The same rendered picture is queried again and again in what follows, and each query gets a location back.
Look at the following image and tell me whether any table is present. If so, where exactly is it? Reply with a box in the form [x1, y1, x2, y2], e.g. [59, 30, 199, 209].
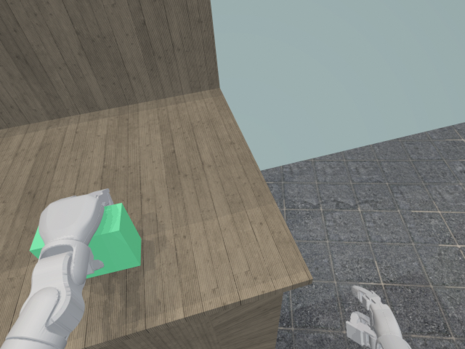
[0, 0, 313, 349]

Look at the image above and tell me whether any robot left forearm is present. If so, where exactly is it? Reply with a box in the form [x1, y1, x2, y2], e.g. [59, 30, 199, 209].
[0, 239, 90, 349]

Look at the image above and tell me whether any sponge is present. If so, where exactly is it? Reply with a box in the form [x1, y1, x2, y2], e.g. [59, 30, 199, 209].
[30, 203, 141, 278]

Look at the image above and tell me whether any right robot hand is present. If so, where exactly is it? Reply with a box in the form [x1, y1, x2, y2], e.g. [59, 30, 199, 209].
[346, 286, 403, 349]

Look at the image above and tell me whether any left robot hand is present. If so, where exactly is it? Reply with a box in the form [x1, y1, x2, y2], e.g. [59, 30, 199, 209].
[39, 188, 114, 275]

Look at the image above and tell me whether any robot right forearm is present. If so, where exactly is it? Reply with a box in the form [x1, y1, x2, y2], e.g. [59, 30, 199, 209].
[376, 334, 411, 349]

